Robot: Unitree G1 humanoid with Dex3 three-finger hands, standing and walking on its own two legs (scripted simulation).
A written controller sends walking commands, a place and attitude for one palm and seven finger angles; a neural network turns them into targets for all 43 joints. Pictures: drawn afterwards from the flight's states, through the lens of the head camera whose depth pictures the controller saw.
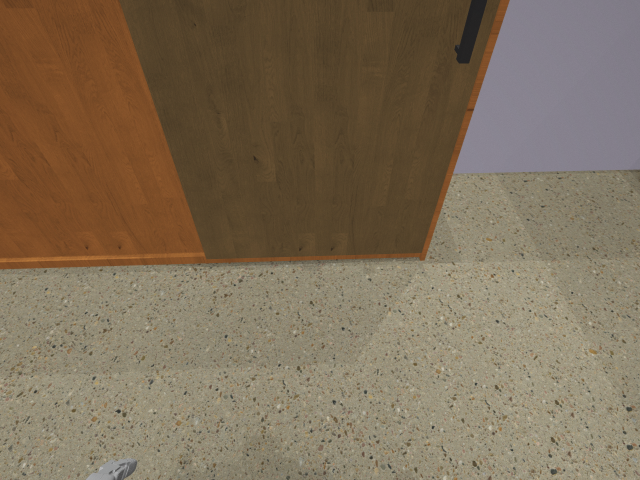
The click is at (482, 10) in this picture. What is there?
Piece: wardrobe's sliding door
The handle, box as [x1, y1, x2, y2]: [454, 0, 486, 63]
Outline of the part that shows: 486,0 471,1 460,44 455,45 454,49 457,53 456,59 459,63 469,61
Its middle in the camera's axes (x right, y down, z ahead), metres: +0.34 -0.50 +0.89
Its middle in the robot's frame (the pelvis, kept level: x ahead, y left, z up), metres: +1.04 -0.28 +0.15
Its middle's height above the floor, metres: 0.92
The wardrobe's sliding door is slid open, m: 0.00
